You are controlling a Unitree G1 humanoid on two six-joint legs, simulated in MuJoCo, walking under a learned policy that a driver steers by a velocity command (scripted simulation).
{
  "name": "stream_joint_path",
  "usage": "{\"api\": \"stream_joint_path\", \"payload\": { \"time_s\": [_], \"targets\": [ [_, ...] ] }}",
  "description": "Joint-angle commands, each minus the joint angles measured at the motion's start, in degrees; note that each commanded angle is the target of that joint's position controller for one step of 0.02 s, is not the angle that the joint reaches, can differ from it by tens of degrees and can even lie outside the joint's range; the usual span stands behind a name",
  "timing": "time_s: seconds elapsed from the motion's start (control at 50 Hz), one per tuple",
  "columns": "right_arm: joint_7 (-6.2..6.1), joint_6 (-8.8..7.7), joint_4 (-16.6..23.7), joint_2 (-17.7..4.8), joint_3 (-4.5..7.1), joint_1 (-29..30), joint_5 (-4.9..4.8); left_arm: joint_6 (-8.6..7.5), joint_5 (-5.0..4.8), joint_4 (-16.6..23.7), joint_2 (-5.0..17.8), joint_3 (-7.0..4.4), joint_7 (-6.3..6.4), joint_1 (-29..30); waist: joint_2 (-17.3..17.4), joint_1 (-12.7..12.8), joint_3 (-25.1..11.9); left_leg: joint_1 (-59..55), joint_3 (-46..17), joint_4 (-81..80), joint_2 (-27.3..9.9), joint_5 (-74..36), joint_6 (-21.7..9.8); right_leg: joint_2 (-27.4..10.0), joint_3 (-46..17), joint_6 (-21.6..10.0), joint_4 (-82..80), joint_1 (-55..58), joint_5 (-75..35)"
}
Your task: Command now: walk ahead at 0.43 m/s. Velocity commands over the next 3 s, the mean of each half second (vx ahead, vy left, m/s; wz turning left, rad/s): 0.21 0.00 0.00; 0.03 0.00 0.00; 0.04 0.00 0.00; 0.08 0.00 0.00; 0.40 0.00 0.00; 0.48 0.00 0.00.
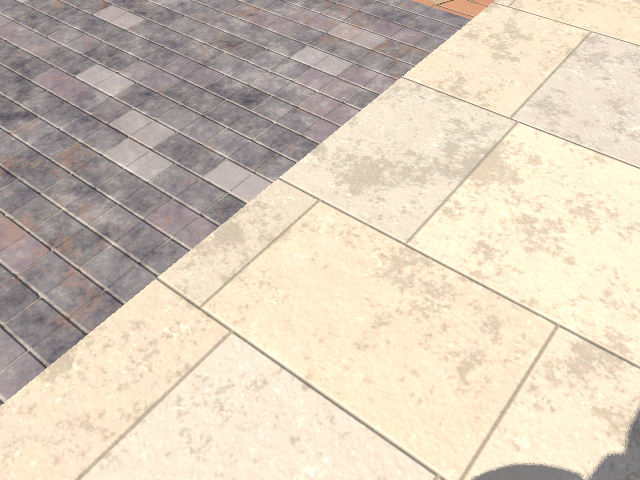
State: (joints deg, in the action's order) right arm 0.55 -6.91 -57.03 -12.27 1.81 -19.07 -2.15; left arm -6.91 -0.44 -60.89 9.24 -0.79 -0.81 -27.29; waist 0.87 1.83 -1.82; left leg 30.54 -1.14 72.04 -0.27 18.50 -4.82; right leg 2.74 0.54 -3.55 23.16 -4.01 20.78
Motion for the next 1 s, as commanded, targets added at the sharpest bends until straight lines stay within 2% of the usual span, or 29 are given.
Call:
{"api": "stream_joint_path", "payload": {
  "time_s": [0.02,0.06,0.1,0.12,0.14,0.18,0.2,0.22,0.24,0.26,0.28,0.3,0.32,0.34,0.36,0.38,0.42,0.46,0.5,0.54,0.6,0.62,0.64,0.68,0.7,0.74,0.8,0.9,1.0],
  "targets": [
    [0.87,-0.68,6.33,-1.93,0.8,6.39,0.25,1.8,0.47,-0.75,2.65,0.63,0.2,-7.5,-4.31,-0.08,7.75,23.42,1.09,0.46,-4.69,-5.67,-0.36,-14.23,-11.56,-5.62,-11.37,12.12,-35.06],
    [1.22,0.11,8.67,0.0,-0.06,11.04,0.58,2.03,0.89,0.27,3.79,0.94,1.07,-5.2,-4.45,-0.7,10.09,17.68,4.14,-8.87,-3.81,-11.14,1.23,-11.5,-6.9,-5.11,-14.16,3.25,-38.72],
    [1.03,0.22,11.86,1.66,-1.17,18.62,0.99,2.0,1.05,1.52,5.79,1.0,2.06,-3.17,-3.82,0.0,12.05,7.09,7.02,-25.16,-1.25,-17.75,2.65,-8.63,-2.7,-3.84,-15.29,-6.27,-44.16],
    [0.98,0.29,12.87,1.41,-1.27,21.1,0.97,1.84,0.92,1.34,7.78,0.57,2.47,-4.94,-5.43,0.86,11.19,2.57,8.09,-29.78,0.47,-19.62,3.11,-8.94,-2.92,-3.72,-15.59,-7.07,-47.41],
    [1.01,0.43,13.56,0.02,-1.02,21.77,0.65,1.62,0.55,1.0,9.6,0.11,2.76,-6.04,-7.27,0.55,9.95,-0.44,7.77,-32.78,1.35,-20.7,2.91,-9.98,-3.47,-3.46,-14.71,-5.54,-50.12],
    [0.95,0.68,13.72,-3.78,-0.06,19.8,0.41,1.15,-0.14,1.04,10.67,-0.38,3.15,-5.14,-9.35,-1.9,6.99,-5.52,6.26,-37.93,3.13,-23.0,1.33,-11.08,-3.9,-2.06,-10.15,-0.78,-58.13],
    [0.76,0.7,12.77,-5.82,0.71,16.37,0.78,1.15,-0.18,1.32,10.65,-0.54,3.26,-4.11,-10.05,-4.0,4.36,-9.31,5.7,-39.3,4.4,-23.01,0.42,-11.44,-4.29,-1.05,-5.99,1.8,-62.42],
    [0.6,0.61,10.51,-7.53,1.62,9.85,1.1,1.46,0.11,1.84,10.36,-0.59,3.22,-2.41,-10.59,-7.26,0.41,-15.48,5.16,-40.95,5.51,-23.93,-0.72,-11.19,-4.45,-0.29,0.72,3.99,-66.02],
    [0.36,0.69,7.94,-8.63,2.3,2.75,1.39,1.79,0.44,2.4,10.5,-0.61,2.66,-0.33,-10.07,-11.14,-3.14,-22.66,3.74,-45.55,3.9,-29.49,-2.36,-9.73,-3.77,0.84,10.05,4.44,-64.76],
    [-0.23,1.12,5.79,-11.77,2.83,-4.49,2.7,1.56,1.4,3.66,8.94,-0.05,1.99,-0.08,-5.01,-12.9,-9.51,-37.86,-3.38,-42.34,-4.55,-47.6,-5.27,-6.63,-3.52,2.2,24.51,-5.08,-46.78],
    [-0.08,1.49,5.3,-13.6,2.18,-4.79,5.24,1.61,1.79,1.72,0.52,1.91,1.14,-12.57,13.15,-5.18,-19.78,-53.55,-22.41,-38.04,-22.82,-75.27,-17.13,2.87,-2.85,4.88,49.23,-20.15,12.95],
    [0.58,1.53,4.75,-9.23,1.22,-5.62,5.11,0.81,0.4,-0.75,3.06,1.21,0.47,-15.51,10.13,-6.37,-25.87,-50.2,-31.43,-44.84,-23.45,-71.27,-19.97,3.88,-13.18,4.64,58.73,-20.57,16.46],
    [0.83,1.43,6.22,-8.59,1.11,3.01,3.25,1.08,-0.74,1.31,6.08,0.35,0.36,-9.61,6.69,-4.19,-16.24,-40.26,-24.15,-47.86,-21.14,-58.73,-17.82,0.13,-10.82,4.87,58.49,-24.2,13.18],
    [1.01,1.41,7.45,-5.86,0.29,9.88,1.94,1.77,-0.14,3.13,7.17,-0.02,0.98,-3.28,0.3,-2.77,-8.47,-30.04,-18.11,-51.14,-17.53,-48.44,-14.42,-2.9,-7.31,5.31,54.81,-24.9,9.28],
    [1.22,1.2,7.75,-4.01,-0.62,12.62,1.78,2.67,0.24,3.56,7.73,-0.79,1.75,-0.14,-2.83,-1.56,-4.64,-22.08,-14.46,-53.97,-15.14,-42.85,-12.34,-4.5,-6.33,5.65,51.48,-23.0,6.96],
    [1.22,1.19,7.27,-4.09,-0.75,13.89,2.27,3.69,0.3,3.81,6.72,-1.02,2.32,-0.78,-1.65,0.22,-2.94,-15.36,-10.67,-56.18,-12.87,-37.75,-10.84,-5.95,-5.92,5.73,47.25,-18.4,4.8],
    [1.01,1.47,6.28,-4.83,-0.67,14.73,3.73,5.15,0.23,3.89,3.64,-0.71,3.15,-1.71,2.29,2.13,-1.06,-6.75,-5.61,-58.5,-9.45,-33.72,-9.49,-6.03,-3.83,5.91,36.99,-11.75,3.12],
    [0.31,1.66,5.51,-5.93,-0.44,13.0,4.59,5.97,0.45,4.49,3.41,-0.66,4.17,0.25,4.33,1.62,-1.94,-6.02,-5.17,-58.94,-9.24,-29.11,-10.17,-5.8,-2.99,6.24,27.78,-10.38,4.06],
    [-0.45,2.37,5.45,-7.31,0.0,11.92,3.9,7.09,0.71,4.88,4.75,-0.93,4.43,2.61,4.88,0.47,-3.53,-6.4,-7.27,-60.35,-9.79,-10.76,-9.83,-5.95,-2.83,5.83,21.4,-8.86,0.96],
    [-1.13,3.34,5.54,-8.34,0.3,12.68,2.72,7.84,0.85,4.85,5.91,-1.45,4.17,3.81,5.73,1.03,-2.12,-3.09,-9.15,-62.12,-9.85,5.86,-8.0,-5.17,-1.62,4.96,16.29,-5.81,-5.07],
    [-1.71,4.2,4.29,-5.81,-0.42,10.81,1.83,7.92,2.09,4.01,5.26,-1.55,3.73,3.99,3.45,1.71,2.2,0.99,-8.7,-61.49,-7.45,18.14,-2.54,-4.98,-0.87,2.24,7.95,-2.74,-6.29],
    [-1.72,4.31,3.77,-5.46,-0.5,9.43,1.64,7.7,2.31,4.27,6.05,-1.49,3.78,4.19,0.93,0.95,4.58,0.39,-7.44,-58.54,-5.69,17.29,-0.35,-7.63,-3.89,0.72,2.07,-4.8,-4.54],
    [-2.06,4.66,3.36,-6.05,0.15,6.17,1.42,7.36,1.5,3.58,10.16,-2.53,3.85,5.98,-5.95,-2.66,6.87,-4.24,-2.36,-56.01,-1.46,11.68,1.06,-7.87,-5.33,-0.84,-0.52,-13.31,5.98],
    [-2.7,4.98,2.75,-5.22,0.09,6.16,2.29,5.88,1.36,3.26,6.94,-2.02,3.67,8.46,-9.89,-3.33,6.59,-15.3,-0.05,-49.84,-0.24,2.0,1.91,-7.71,-6.56,-0.19,-6.65,-22.19,13.66],
    [-2.86,5.15,2.02,-4.3,-0.04,5.22,2.59,5.23,1.27,3.39,6.81,-2.09,3.56,10.06,-10.11,-4.2,5.88,-18.08,0.44,-48.5,-0.25,-0.93,1.77,-7.57,-6.6,0.67,-7.27,-22.96,12.01],
    [-2.82,5.33,0.93,-4.23,0.0,4.2,3.09,4.26,0.86,3.39,5.99,-2.1,3.43,10.63,-7.26,-4.25,4.91,-18.83,0.42,-48.15,-0.58,-3.1,1.37,-7.14,-5.99,1.46,-5.98,-21.16,8.06],
    [-2.58,5.19,0.25,-4.32,0.01,5.13,2.52,3.98,0.49,2.42,5.64,-2.11,3.46,7.87,-2.6,-2.7,4.79,-16.08,-0.44,-49.21,-1.28,-3.01,0.57,-5.95,-4.3,1.44,-3.02,-16.53,0.8],
    [-2.2,4.89,-0.85,-3.61,-0.16,5.22,2.14,4.02,0.47,1.45,5.5,-1.92,3.2,5.54,-1.12,-1.88,1.8,-18.1,-0.23,-47.17,-1.4,-12.41,0.6,-5.45,-3.1,1.15,-0.09,-12.22,-9.42],
    [-2.34,5.42,-1.98,-3.56,-0.16,4.63,1.87,4.56,0.38,0.94,4.83,-1.7,3.05,5.05,-0.65,-1.86,1.73,-19.34,-0.29,-45.79,-1.51,-17.12,0.54,-4.89,-2.27,1.31,0.99,-10.86,-14.13]
  ]
}}
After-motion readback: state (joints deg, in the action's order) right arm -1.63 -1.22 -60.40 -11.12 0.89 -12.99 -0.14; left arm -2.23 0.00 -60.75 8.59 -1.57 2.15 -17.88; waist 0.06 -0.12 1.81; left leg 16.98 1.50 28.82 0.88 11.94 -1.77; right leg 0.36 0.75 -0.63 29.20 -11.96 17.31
